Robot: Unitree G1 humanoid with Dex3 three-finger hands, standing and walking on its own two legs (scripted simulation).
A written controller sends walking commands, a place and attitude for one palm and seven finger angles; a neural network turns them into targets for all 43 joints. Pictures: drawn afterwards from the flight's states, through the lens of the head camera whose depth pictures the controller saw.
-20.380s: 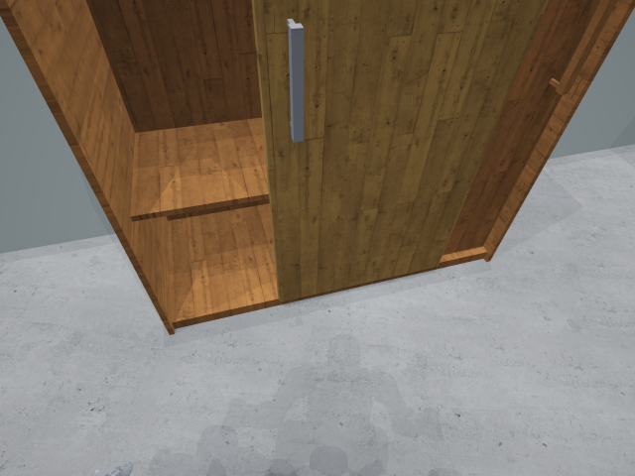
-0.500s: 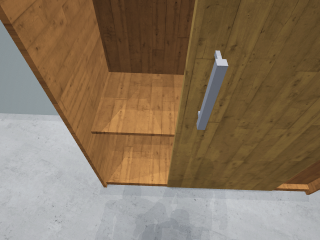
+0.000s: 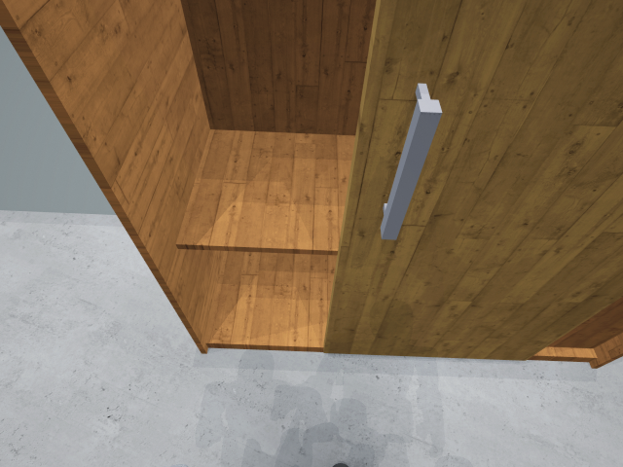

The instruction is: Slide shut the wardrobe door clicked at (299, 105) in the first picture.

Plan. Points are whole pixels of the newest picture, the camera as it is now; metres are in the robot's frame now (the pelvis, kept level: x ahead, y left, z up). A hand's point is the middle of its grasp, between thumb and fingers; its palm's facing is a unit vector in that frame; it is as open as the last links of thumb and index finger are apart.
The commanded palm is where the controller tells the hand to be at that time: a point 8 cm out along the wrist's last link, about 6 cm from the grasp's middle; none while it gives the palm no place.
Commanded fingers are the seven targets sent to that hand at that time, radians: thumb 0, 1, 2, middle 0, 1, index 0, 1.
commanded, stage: come to a stop and stand still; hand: right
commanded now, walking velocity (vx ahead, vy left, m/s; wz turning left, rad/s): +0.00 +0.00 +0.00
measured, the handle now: (403, 170) +0.47 -0.10 +0.11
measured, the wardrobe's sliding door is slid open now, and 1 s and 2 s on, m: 0.38 0.38 0.38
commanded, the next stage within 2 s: look again from close up in 1.16 s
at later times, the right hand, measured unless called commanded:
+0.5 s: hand out of the picture -0.04 -0.12 -0.17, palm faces +0.05 +0.99 -0.14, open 7.4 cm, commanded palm none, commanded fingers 0.00 -0.90 -0.90 0.20 0.30 0.20 0.30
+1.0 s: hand out of the picture +0.03 -0.17 -0.18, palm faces +0.01 +0.98 -0.19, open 7.3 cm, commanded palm none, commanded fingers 0.00 -0.90 -0.90 0.20 0.30 0.20 0.30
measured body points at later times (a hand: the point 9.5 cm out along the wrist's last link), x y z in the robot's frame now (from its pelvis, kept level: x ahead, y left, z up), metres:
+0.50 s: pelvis -0.01 +0.03 +0.00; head +0.00 +0.02 +0.45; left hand -0.05 +0.24 -0.16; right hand -0.04 -0.17 -0.16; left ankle -0.07 +0.12 -0.74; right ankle +0.06 -0.07 -0.74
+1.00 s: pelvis +0.02 +0.00 -0.01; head +0.03 +0.00 +0.44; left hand +0.04 +0.23 -0.16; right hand +0.03 -0.22 -0.17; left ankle -0.07 +0.12 -0.74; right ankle +0.06 -0.07 -0.74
